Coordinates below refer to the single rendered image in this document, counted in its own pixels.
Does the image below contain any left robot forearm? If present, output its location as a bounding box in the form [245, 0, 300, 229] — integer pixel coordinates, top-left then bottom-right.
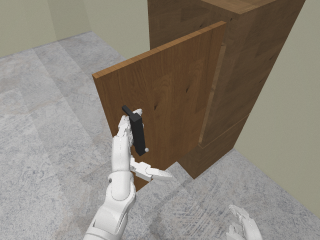
[83, 170, 136, 240]

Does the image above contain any handle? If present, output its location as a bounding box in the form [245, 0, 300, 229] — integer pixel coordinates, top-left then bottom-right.
[122, 105, 146, 156]

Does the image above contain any robot left hand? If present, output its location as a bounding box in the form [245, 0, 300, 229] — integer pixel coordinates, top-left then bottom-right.
[111, 108, 173, 182]

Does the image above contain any cupboard door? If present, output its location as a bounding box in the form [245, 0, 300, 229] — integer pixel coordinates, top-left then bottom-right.
[92, 21, 227, 192]

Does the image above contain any robot right hand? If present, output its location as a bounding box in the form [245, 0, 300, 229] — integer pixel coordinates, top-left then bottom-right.
[226, 204, 264, 240]

